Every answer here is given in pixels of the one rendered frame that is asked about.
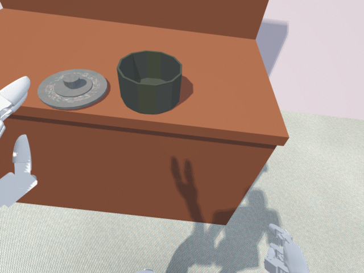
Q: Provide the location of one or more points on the lid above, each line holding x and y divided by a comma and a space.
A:
53, 93

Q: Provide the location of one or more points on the table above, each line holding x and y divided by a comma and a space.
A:
195, 162

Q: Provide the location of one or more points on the robot left hand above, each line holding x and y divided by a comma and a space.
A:
14, 186

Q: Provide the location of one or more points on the robot right hand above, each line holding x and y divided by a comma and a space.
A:
290, 259

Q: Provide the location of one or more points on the knob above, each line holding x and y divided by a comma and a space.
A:
71, 80

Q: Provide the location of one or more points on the pot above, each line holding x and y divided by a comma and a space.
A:
149, 81

